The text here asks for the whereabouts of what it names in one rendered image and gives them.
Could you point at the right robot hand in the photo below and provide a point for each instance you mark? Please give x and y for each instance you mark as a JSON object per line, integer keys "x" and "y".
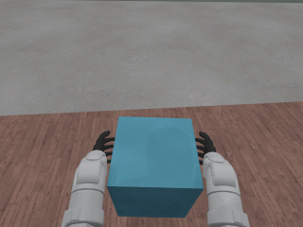
{"x": 208, "y": 146}

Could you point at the robot right forearm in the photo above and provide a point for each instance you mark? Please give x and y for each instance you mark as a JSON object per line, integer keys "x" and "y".
{"x": 223, "y": 193}

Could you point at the carton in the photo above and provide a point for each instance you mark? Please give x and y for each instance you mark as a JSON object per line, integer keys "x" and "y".
{"x": 155, "y": 170}

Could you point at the robot left forearm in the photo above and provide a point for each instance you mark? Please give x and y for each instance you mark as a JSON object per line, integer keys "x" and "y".
{"x": 86, "y": 200}

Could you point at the left robot hand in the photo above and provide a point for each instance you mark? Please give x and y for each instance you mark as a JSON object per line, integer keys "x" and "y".
{"x": 100, "y": 144}

